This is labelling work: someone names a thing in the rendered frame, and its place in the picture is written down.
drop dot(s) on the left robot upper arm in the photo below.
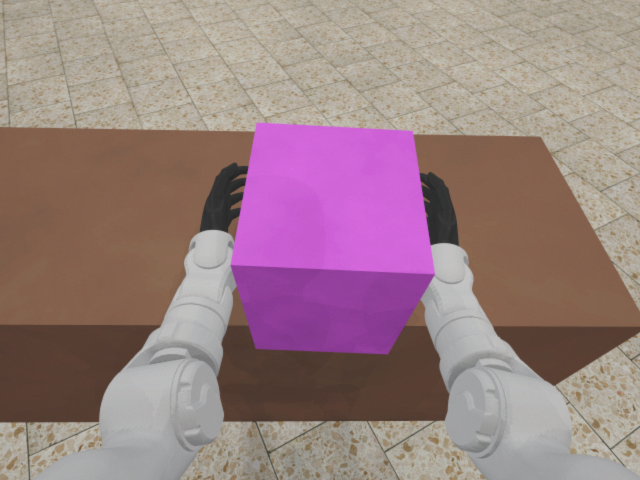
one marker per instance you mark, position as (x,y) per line
(154,420)

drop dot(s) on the robot right hand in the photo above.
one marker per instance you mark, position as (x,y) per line
(441,220)

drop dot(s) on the left robot forearm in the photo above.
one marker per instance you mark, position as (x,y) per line
(197,318)

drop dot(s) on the right robot forearm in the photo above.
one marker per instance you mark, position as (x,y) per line
(460,330)

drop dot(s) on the right robot upper arm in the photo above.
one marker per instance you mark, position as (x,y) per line
(516,427)

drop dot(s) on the robot left hand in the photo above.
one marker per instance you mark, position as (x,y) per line
(217,214)

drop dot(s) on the pedestal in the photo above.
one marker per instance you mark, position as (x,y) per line
(95,225)

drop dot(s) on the carton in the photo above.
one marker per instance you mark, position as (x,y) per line
(332,250)

